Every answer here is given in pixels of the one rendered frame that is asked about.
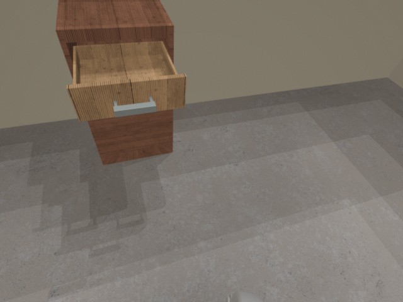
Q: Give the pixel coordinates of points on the handle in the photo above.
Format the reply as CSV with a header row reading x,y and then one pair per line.
x,y
134,109

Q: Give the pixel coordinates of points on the drawer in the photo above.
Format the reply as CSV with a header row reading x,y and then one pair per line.
x,y
126,72

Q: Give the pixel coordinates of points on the cabinet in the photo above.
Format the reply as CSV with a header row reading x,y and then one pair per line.
x,y
98,22

